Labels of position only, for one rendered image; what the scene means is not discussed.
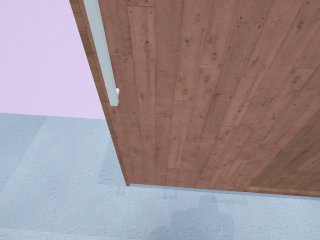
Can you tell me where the handle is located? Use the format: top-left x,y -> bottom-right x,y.
83,0 -> 120,106

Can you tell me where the wardrobe door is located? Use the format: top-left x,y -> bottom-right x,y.
78,0 -> 320,192
247,109 -> 320,192

